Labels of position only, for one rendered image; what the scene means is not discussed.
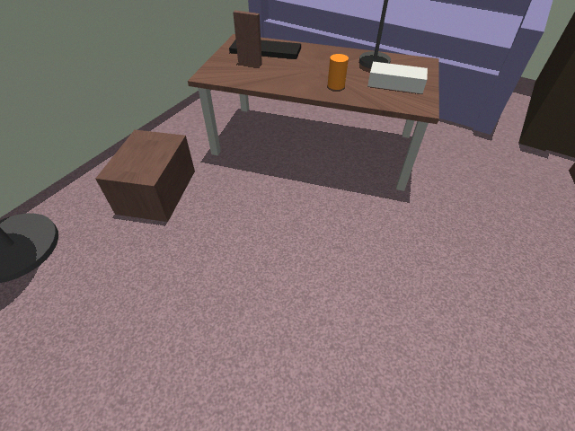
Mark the floor lamp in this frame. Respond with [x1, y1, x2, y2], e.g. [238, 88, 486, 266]
[0, 214, 58, 283]

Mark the sofa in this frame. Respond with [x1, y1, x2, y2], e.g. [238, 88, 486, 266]
[248, 0, 553, 135]

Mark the armchair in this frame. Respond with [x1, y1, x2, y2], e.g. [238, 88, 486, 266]
[518, 12, 575, 158]

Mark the coffee table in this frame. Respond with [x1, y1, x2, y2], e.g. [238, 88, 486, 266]
[188, 34, 439, 191]

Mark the desk lamp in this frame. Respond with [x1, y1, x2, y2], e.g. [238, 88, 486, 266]
[359, 0, 391, 68]

